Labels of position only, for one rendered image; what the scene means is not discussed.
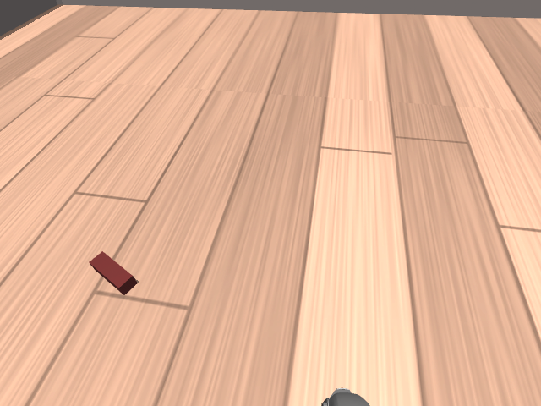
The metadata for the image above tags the carton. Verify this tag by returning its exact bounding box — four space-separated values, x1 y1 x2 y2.
89 251 137 295

